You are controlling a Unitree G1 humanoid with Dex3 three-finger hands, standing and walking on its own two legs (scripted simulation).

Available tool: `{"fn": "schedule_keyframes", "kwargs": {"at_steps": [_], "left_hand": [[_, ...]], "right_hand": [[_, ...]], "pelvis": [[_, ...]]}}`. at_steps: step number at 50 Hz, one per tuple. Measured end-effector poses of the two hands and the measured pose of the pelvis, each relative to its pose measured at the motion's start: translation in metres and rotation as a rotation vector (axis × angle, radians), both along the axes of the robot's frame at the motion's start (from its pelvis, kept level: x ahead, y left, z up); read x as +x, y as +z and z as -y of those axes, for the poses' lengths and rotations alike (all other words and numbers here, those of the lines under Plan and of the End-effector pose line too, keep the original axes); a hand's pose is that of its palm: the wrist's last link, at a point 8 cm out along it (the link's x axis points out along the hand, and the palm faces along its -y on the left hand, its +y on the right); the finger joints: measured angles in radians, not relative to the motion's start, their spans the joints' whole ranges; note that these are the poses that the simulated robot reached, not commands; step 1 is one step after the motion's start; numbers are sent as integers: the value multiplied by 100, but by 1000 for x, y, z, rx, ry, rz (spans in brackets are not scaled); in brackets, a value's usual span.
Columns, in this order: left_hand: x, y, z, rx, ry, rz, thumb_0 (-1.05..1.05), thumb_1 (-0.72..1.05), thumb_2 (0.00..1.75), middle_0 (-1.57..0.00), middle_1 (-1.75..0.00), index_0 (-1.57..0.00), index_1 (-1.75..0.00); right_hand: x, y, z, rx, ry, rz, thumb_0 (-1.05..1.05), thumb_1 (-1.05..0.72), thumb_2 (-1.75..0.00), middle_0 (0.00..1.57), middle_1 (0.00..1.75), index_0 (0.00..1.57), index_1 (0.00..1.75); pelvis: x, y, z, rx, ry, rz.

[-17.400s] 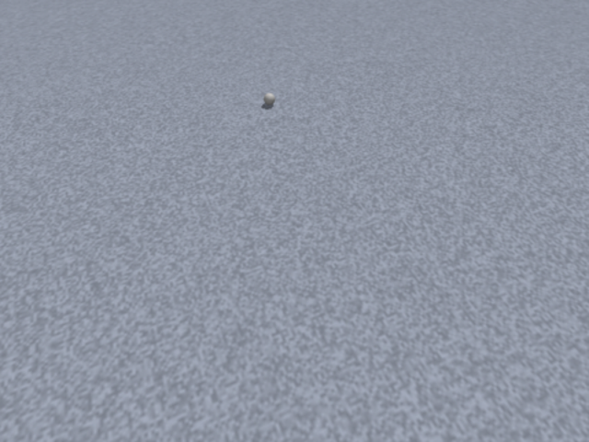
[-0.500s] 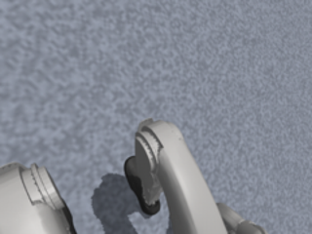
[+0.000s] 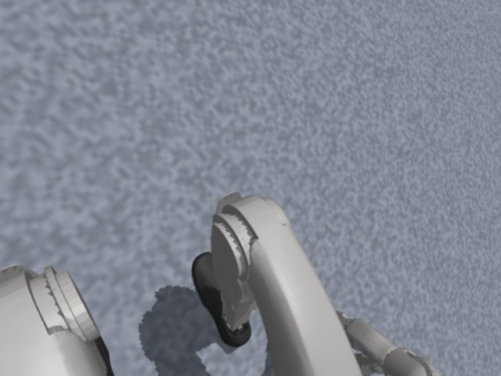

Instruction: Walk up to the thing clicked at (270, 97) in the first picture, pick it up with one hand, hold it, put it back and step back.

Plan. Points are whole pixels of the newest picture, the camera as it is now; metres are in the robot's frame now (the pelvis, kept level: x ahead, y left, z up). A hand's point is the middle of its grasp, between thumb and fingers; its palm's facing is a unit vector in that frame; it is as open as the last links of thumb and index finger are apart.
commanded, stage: close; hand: left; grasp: from above
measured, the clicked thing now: out of the picture +0.44 +0.35 -0.27
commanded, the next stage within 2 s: settle in 1.02 s
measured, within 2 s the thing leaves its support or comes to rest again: leaves its support in 1.40 s
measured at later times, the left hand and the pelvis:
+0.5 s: hand out of the picture +0.43 +0.32 -0.25, palm faces -0.42 -0.15 -0.89, open 10.6 cm; pelvis +0.00 +0.00 +0.00, yaw +0 degrees
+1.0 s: hand out of the picture +0.42 +0.34 -0.25, palm faces -0.46 -0.18 -0.87, open 9.2 cm; pelvis +0.00 +0.00 +0.00, yaw +0 degrees
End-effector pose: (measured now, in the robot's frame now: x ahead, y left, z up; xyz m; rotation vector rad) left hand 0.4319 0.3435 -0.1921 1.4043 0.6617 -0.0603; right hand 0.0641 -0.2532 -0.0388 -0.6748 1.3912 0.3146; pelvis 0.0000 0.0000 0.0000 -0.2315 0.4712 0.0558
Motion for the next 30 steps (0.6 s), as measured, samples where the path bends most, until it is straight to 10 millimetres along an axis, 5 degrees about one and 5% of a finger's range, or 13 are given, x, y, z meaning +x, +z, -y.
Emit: {"fn": "schedule_keyframes", "kwargs": {"at_steps": [7, 24, 30], "left_hand": [[-1, -2, -8, 3, -26, -55, 0, -37, 88, -19, -94, -19, -95], [0, 3, 18, -5, -126, 20, 0, -5, 79, -35, -96, -40, -91], [-1, 1, 8, 13, -61, 12, 0, 5, 72, -41, -93, -48, -87]], "right_hand": [[-7, -6, -1, 4, -18, -46, 0, -90, -90, 20, 29, 20, 30], [6, -12, -6, 27, 12, 24, 0, -90, -90, 20, 29, 20, 30], [2, -5, -2, 12, 13, 19, 0, -90, -90, 20, 29, 20, 30]], "pelvis": [[3, 0, 1, -1, 2, -2], [-3, -1, 1, 2, -6, 22], [-4, 0, 1, 3, -6, 15]]}}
